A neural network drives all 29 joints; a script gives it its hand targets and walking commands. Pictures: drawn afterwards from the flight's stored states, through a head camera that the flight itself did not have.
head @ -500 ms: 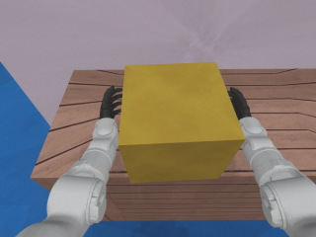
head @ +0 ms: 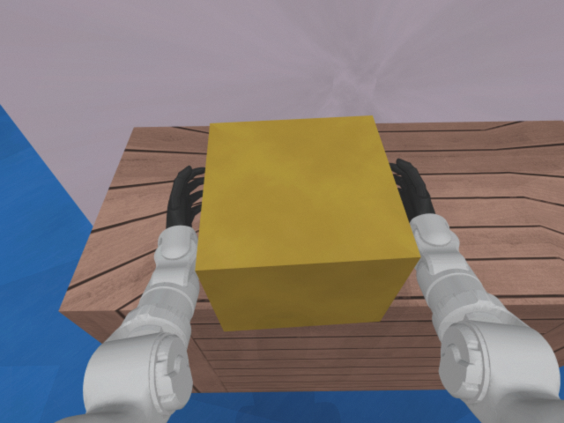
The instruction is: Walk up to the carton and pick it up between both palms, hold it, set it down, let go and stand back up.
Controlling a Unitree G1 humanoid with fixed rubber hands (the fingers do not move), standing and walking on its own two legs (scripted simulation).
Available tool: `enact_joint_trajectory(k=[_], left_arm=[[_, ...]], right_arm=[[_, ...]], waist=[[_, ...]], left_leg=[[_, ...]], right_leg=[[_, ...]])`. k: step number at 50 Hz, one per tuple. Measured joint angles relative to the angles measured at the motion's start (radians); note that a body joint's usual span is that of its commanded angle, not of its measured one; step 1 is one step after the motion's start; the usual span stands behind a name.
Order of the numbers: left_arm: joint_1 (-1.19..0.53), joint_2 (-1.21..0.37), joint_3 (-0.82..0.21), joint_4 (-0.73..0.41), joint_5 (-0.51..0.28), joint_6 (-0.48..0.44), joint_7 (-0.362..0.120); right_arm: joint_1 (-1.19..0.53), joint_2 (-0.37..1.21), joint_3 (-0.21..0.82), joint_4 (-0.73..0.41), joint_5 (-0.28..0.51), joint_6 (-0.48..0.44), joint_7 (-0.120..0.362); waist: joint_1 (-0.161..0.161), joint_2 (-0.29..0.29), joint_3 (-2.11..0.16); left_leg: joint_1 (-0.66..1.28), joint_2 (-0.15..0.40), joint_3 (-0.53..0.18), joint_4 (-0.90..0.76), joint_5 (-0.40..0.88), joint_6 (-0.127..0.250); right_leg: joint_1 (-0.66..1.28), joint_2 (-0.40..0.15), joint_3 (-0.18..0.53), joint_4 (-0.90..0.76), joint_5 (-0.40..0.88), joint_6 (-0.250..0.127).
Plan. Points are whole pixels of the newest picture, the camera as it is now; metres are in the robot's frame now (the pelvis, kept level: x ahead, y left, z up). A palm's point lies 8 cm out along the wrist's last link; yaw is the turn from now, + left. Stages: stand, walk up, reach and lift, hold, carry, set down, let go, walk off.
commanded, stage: reach and lift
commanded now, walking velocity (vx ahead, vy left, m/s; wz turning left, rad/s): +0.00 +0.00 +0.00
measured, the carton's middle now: (297, 225) +0.43 -0.01 +0.02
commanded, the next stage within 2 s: none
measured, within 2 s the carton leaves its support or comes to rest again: leaves its support in 0.46 s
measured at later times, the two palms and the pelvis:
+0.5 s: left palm (177, 225) +0.41 +0.17 +0.06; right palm (415, 210) +0.41 -0.18 +0.07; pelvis +0.00 +0.00 +0.00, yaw +0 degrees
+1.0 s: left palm (167, 208) +0.40 +0.17 +0.10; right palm (422, 206) +0.39 -0.18 +0.10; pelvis -0.01 +0.00 +0.00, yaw +0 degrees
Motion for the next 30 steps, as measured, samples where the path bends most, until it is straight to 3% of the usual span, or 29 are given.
enact_joint_trajectory(k=[14, 30], left_arm=[[0.022, -0.002, 0.0, -0.007, 0.0, 0.029, -0.006], [0.086, 0.005, -0.045, -0.059, -0.056, -0.011, -0.004]], right_arm=[[0.017, 0.014, -0.022, -0.01, -0.036, 0.03, 0.003], [0.044, 0.024, 0.036, -0.03, -0.016, -0.015, -0.019]], waist=[[0.0, 0.0, -0.005], [0.0, 0.0, -0.014]], left_leg=[[0.03, 0.0, 0.0, -0.006, -0.013, 0.0], [0.03, 0.0, 0.0, -0.006, 0.006, 0.0]], right_leg=[[0.027, 0.0, 0.0, 0.0, -0.016, -0.001], [0.027, 0.0, 0.0, -0.001, 0.005, -0.001]])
